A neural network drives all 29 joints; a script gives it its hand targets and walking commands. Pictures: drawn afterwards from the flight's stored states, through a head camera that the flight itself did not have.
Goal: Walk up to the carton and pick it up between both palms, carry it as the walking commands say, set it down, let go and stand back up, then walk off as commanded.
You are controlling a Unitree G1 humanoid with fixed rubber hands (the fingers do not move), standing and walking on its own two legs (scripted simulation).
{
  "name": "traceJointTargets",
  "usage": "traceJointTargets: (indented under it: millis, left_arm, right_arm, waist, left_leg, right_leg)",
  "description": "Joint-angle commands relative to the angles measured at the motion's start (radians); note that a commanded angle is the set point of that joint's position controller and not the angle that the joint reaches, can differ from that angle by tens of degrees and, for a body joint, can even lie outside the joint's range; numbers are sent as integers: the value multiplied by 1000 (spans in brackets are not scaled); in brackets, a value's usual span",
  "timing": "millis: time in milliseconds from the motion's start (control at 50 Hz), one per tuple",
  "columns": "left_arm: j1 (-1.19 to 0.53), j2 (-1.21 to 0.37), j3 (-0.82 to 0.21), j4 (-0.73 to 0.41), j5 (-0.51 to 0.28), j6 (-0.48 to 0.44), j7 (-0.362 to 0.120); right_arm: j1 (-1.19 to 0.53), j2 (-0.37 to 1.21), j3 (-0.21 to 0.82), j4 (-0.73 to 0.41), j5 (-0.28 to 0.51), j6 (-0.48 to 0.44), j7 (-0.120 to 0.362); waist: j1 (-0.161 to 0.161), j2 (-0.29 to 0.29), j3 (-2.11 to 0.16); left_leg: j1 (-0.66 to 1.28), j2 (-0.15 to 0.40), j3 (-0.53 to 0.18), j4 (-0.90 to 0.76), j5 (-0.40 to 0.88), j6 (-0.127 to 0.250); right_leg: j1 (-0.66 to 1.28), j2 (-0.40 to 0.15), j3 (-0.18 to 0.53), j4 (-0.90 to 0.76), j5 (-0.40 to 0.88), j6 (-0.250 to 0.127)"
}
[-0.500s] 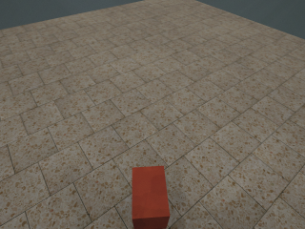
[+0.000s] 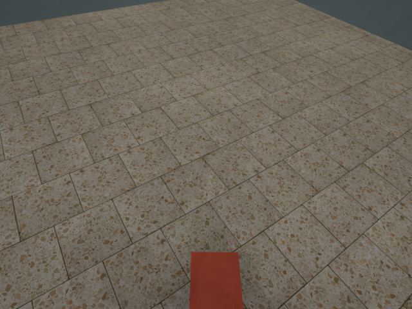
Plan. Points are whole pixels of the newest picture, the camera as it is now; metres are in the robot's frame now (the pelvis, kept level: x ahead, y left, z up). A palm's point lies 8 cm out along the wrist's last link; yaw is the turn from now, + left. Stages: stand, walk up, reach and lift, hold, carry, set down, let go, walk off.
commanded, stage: walk off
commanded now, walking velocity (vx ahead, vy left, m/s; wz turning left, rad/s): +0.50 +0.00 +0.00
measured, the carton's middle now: (213, 298) +0.28 -0.05 -0.65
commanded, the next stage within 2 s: none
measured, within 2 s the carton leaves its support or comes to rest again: neither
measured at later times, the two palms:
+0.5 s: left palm (116, 270) +0.24 +0.20 -0.13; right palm (324, 258) +0.27 -0.29 -0.14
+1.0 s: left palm (115, 163) +0.54 +0.27 -0.13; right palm (284, 195) +0.43 -0.22 -0.11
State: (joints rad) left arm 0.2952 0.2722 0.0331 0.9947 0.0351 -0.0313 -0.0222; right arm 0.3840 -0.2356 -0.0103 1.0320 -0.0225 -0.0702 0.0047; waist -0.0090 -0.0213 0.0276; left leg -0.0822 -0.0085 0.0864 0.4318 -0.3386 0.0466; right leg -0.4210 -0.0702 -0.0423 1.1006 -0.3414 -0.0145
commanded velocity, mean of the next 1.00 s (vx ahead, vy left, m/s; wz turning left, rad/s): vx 0.50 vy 0.00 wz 0.00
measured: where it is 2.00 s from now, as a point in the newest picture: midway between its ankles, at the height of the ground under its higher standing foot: (207, 193)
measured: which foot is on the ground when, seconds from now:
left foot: down 0.00-0.30, up 0.32-0.74, down 0.76-1.00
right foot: up 0.00-0.28, down 0.30-0.78, up 0.80-1.00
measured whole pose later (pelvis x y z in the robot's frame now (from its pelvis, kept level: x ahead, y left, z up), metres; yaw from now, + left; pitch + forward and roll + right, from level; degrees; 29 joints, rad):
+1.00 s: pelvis +0.47 +0.02 +0.01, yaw +2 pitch +1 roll -2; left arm 0.20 0.23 0.07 0.98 0.03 -0.04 -0.02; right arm 0.39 -0.18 -0.04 1.10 -0.02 -0.10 0.00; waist -0.03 -0.01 0.03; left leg -0.18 0.06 0.15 0.35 -0.19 0.04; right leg -0.47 -0.12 -0.01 1.11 -0.24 0.01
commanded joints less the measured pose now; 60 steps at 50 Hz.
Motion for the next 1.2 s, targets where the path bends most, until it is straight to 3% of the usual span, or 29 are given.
traceJointTargets:
  millis: [0, 40, 120, 180, 220, 240, 260, 280, 300, 320, 340, 420, 480, 540, 660, 700, 720, 740, 760, 780, 800, 820, 880, 920, 980, 1000, 1080, 1100, 1180]
  left_arm:
    - [-63, 31, 8, -76, 2, 0, -14]
    - [-147, 21, 4, -96, 5, 8, -14]
    - [-303, -29, -16, -168, -9, 6, -22]
    - [-402, -34, -23, -199, -13, 4, -10]
    - [-326, -26, -17, -178, -18, -5, 4]
    - [-215, -3, -6, -144, -16, -12, 12]
    - [-60, 39, 13, -98, -6, -22, 19]
    - [107, 121, 39, -54, 17, -33, 28]
    - [200, 226, 68, -32, 29, -33, 27]
    - [245, 221, 76, -9, -11, -22, 20]
    - [124, 157, 57, -16, -17, -24, 18]
    - [-9, -27, 5, -13, -7, -54, 20]
    - [57, -4, 8, 22, -6, -73, 27]
    - [104, 4, 4, 37, -6, -77, 25]
    - [211, 46, 16, 71, -6, -61, 27]
    - [210, 63, 24, 78, -5, -54, 32]
    - [205, 63, 24, 82, -10, -50, 33]
    - [201, 41, 15, 72, -14, -53, 35]
    - [210, -40, -6, 26, -36, -55, 30]
    - [196, -8, 13, 10, -27, -51, 30]
    - [140, 12, 23, -2, -22, -45, 28]
    - [66, 17, 31, 0, -15, -53, 21]
    - [124, -59, 29, 14, -8, -31, 8]
    - [95, -73, 30, 4, -4, -10, 0]
    - [-19, -79, 23, -29, -3, 14, -8]
    - [-80, -53, 26, -36, -1, 15, -8]
    - [-227, -69, 15, -83, -10, 18, -11]
    - [-289, -61, 14, -97, -11, 16, -9]
    - [-328, -72, 2, -119, -20, 1, 2]
  right_arm:
    - [114, -99, -16, 11, 4, -16, -7]
    - [225, -45, -3, 47, 10, -19, -13]
    - [196, -78, -11, 47, -2, -18, -24]
    - [239, -66, -9, 72, -9, -13, -29]
    - [240, -79, -12, 86, -8, -15, -30]
    - [224, -89, -15, 87, -1, -18, -32]
    - [177, -106, -22, 73, 16, -20, -33]
    - [131, -83, -16, 36, 27, -26, -30]
    - [206, 50, 8, -1, 47, -25, -23]
    - [133, -43, -28, 1, 20, -21, -31]
    - [73, -32, -33, -25, 20, -19, -29]
    - [73, 40, -40, -23, -6, 13, 1]
    - [3, 50, -40, -52, -9, 39, 18]
    - [-163, 37, -34, -108, -4, 42, 29]
    - [-329, 16, -31, -162, 2, 29, 23]
    - [-282, -4, -41, -148, -5, 19, 14]
    - [-165, -22, -52, -106, -10, 10, 8]
    - [4, -78, -75, -49, -24, -3, -3]
    - [152, -190, -102, -24, -36, -9, -14]
    - [190, -250, -117, 0, -6, 3, -11]
    - [76, -193, -101, -15, 1, 6, -9]
    - [39, -77, -64, -20, -1, -8, 2]
    - [-12, -44, -48, 15, -1, -35, -7]
    - [31, -32, -41, 41, 8, -46, -9]
    - [68, -18, -34, 61, 7, -53, -12]
    - [141, 35, -17, 76, 7, -50, -13]
    - [157, -33, -29, 77, -8, -50, -21]
    - [183, -12, -23, 80, -10, -47, -22]
    - [208, -38, -36, 97, -16, -25, -19]
  waist:
    - [-16, 123, 81]
    - [-55, 65, 86]
    - [-59, 134, 96]
    - [-87, 169, 117]
    - [-42, 211, 64]
    - [19, 209, 6]
    - [103, 200, -65]
    - [174, 161, -171]
    - [137, -130, -335]
    - [178, -44, -331]
    - [111, -53, -143]
    - [-22, -45, 36]
    - [-37, -77, 73]
    - [-13, -79, 112]
    - [35, -79, 110]
    - [3, -79, 85]
    - [-49, -34, 28]
    - [-112, 18, -68]
    - [-156, 214, -201]
    - [-147, 279, -245]
    - [-99, 166, -121]
    - [-84, 9, -37]
    - [8, 116, -52]
    - [17, 152, -55]
    - [10, 177, -11]
    - [-23, 143, -1]
    - [-35, 170, 30]
    - [-60, 151, 46]
    - [-62, 223, 56]
  left_leg:
    - [82, 244, -203, -205, 532, 76]
    - [130, 220, -196, -194, 670, 53]
    - [126, 200, -125, -201, 691, 53]
    - [160, 223, -115, -179, 826, 70]
    - [172, 242, -103, -73, 1140, 54]
    - [153, 242, -100, 40, 1199, 36]
    - [45, 230, -82, 196, 1107, 16]
    - [-162, 206, -74, 409, 765, 4]
    - [-488, 38, -8, 813, -177, -36]
    - [-515, 38, -137, 929, -194, -24]
    - [-578, 94, -132, 953, -115, -22]
    - [-425, 162, -95, 801, 11, -44]
    - [-439, 172, -56, 674, 74, -60]
    - [-436, 168, -16, 422, 167, -74]
    - [-378, 109, 36, 204, 166, -58]
    - [-278, 71, 53, 144, 107, -32]
    - [-115, 43, 75, 59, 147, -16]
    - [126, 79, 28, 51, 148, 17]
    - [371, 376, -351, -35, -8, 93]
    - [352, 491, -654, -198, 20, 165]
    - [239, 466, -554, -199, -19, 167]
    - [147, 371, -407, -174, 269, 69]
    - [76, 269, -173, -148, 531, 6]
    - [62, 252, -130, -164, 586, 11]
    - [-16, 254, -117, -233, 419, 32]
    - [8, 224, -128, -229, 459, 7]
    - [24, 261, -129, -278, 263, 40]
    - [22, 256, -131, -281, 282, 41]
    - [34, 280, -87, -215, 347, 73]
  right_leg:
    - [-239, -44, -12, 6, 94, 18]
    - [-290, -23, -59, 28, 81, 23]
    - [-255, 12, -93, -239, 174, 27]
    - [-175, 57, -147, -421, 111, 14]
    - [-13, 101, -157, -503, 111, -27]
    - [140, 114, -143, -555, 163, -50]
    - [365, 87, -118, -634, 258, -74]
    - [648, -50, 3, -616, 221, -109]
    - [925, -445, 461, -635, 348, -229]
    - [796, -427, 547, -733, 363, -256]
    - [645, -383, 421, -774, 294, -235]
    - [231, -225, 147, -890, 291, -141]
    - [156, -187, 63, -939, 294, -151]
    - [155, -157, 13, -964, 280, -144]
    - [309, -206, 23, -910, 366, -126]
    - [344, -207, 3, -798, 520, -108]
    - [329, -174, -45, -639, 612, -89]
    - [217, -127, -86, -433, 562, -60]
    - [-57, -25, -149, -79, 182, -2]
    - [-184, 52, -32, 106, -179, 2]
    - [-249, -20, 46, 198, -135, -13]
    - [-213, -34, 55, 152, -46, -17]
    - [-126, -51, 50, 66, 66, -1]
    - [-124, -36, 15, 52, 103, 23]
    - [-148, -50, -14, -33, 145, 42]
    - [-167, -43, -30, -1, 127, 41]
    - [-161, -37, -42, -235, 171, 55]
    - [-138, -21, -62, -290, 153, 60]
    - [-29, 9, -105, -504, 21, 47]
